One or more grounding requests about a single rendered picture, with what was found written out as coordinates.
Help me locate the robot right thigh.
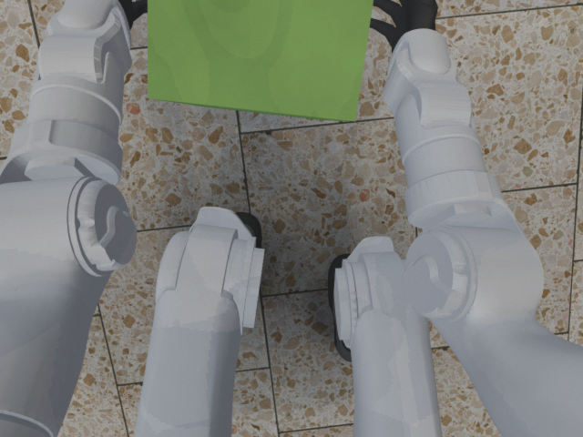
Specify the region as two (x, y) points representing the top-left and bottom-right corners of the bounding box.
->
(334, 251), (443, 437)

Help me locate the robot left foot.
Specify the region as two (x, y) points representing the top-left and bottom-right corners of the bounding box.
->
(236, 212), (261, 249)

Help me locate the robot right hand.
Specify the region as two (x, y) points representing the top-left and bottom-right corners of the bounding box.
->
(370, 0), (438, 53)

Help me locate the robot left forearm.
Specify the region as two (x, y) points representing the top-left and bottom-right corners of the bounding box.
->
(0, 0), (132, 186)

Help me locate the robot left upper arm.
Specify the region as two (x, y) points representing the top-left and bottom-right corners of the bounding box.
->
(0, 176), (137, 437)

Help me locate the robot right upper arm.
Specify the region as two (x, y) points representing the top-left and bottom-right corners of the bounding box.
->
(401, 225), (583, 437)

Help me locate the robot right forearm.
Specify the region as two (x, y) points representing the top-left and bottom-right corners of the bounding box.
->
(383, 28), (530, 242)

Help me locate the carton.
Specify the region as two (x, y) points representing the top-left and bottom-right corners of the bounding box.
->
(148, 0), (373, 121)

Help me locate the robot left hand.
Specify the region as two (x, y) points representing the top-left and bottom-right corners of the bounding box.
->
(118, 0), (148, 30)

